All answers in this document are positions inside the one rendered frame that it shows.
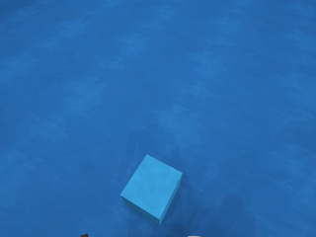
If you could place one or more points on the carton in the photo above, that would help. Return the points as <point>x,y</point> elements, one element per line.
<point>151,189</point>

